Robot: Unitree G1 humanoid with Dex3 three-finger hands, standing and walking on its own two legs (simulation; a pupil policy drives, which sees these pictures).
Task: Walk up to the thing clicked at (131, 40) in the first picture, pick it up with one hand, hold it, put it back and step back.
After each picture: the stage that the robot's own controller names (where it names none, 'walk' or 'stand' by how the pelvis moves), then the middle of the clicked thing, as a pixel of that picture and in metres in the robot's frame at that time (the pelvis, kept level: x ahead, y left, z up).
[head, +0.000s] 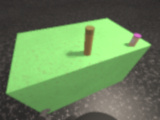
stand; (134, 40) +0.81 -0.39 +0.05
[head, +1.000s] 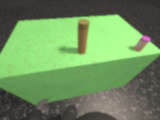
sink last; (141, 44) +0.67 -0.37 +0.09
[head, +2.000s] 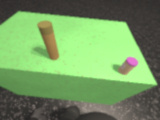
rise first; (127, 66) +0.42 -0.18 +0.09
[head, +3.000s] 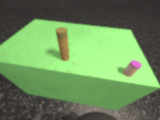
stand; (131, 68) +0.43 -0.25 +0.06
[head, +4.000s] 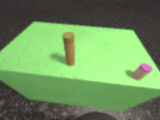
stand; (141, 72) +0.41 -0.32 +0.06
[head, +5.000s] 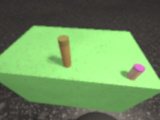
stand; (135, 72) +0.41 -0.28 +0.05
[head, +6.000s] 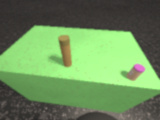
stand; (135, 72) +0.41 -0.29 +0.05
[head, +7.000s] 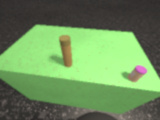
stand; (136, 74) +0.40 -0.29 +0.05
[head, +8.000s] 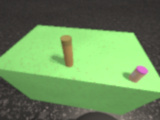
stand; (137, 74) +0.40 -0.30 +0.05
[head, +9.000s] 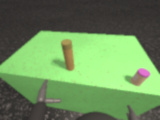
rise first; (139, 77) +0.39 -0.29 +0.05
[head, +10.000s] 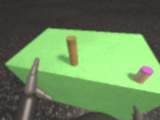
go down; (142, 75) +0.41 -0.30 +0.05
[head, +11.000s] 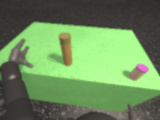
go down; (137, 72) +0.40 -0.31 +0.06
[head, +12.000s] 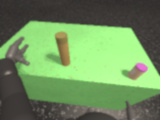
go down; (136, 71) +0.39 -0.30 +0.06
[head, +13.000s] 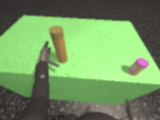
close in; (137, 67) +0.40 -0.29 +0.08
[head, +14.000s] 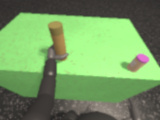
lift; (137, 63) +0.42 -0.29 +0.10
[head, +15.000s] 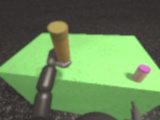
lift; (140, 73) +0.39 -0.31 +0.08
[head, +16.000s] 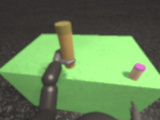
hold; (136, 72) +0.42 -0.30 +0.06
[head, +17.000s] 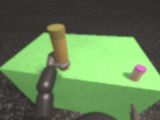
hold; (137, 73) +0.42 -0.30 +0.06
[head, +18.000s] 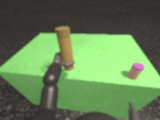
crouch; (134, 71) +0.42 -0.29 +0.06
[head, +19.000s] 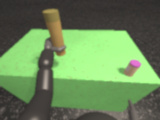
crouch; (131, 68) +0.42 -0.29 +0.06
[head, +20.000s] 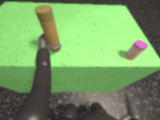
lower; (134, 51) +0.45 -0.29 +0.12
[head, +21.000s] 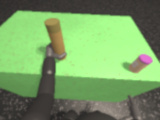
lower; (139, 64) +0.40 -0.29 +0.10
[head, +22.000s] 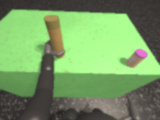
lower; (135, 58) +0.43 -0.29 +0.10
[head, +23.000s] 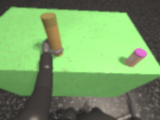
lower; (134, 58) +0.43 -0.29 +0.10
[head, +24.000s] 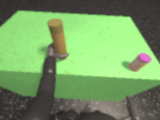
open; (138, 63) +0.41 -0.29 +0.10
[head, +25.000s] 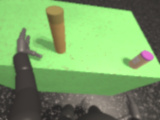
rise; (139, 60) +0.42 -0.30 +0.11
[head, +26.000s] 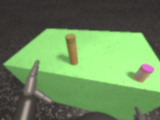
sink last; (142, 73) +0.41 -0.29 +0.07
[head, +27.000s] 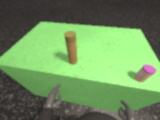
stand; (143, 73) +0.40 -0.30 +0.06
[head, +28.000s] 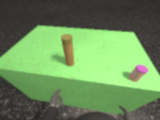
stand; (137, 73) +0.40 -0.29 +0.05
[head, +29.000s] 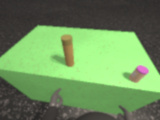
stand; (138, 74) +0.40 -0.29 +0.05
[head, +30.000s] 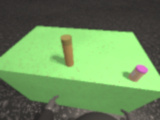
stand; (137, 73) +0.40 -0.29 +0.06
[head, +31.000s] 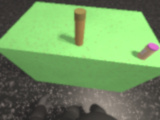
walk; (147, 51) +0.53 -0.37 +0.07
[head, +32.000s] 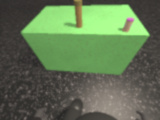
walk; (127, 25) +0.90 -0.27 +0.08
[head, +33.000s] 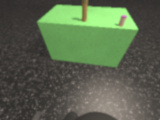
stand; (122, 21) +1.16 -0.29 +0.07
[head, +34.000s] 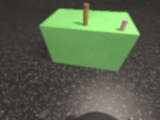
stand; (123, 25) +1.11 -0.32 +0.05
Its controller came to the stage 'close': yes
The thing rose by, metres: 0.00
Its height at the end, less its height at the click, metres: +0.00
